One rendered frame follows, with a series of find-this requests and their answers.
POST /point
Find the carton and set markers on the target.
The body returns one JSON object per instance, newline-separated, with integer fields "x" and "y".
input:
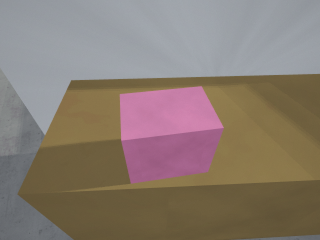
{"x": 168, "y": 133}

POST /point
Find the pedestal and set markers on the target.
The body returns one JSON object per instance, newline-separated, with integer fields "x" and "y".
{"x": 263, "y": 181}

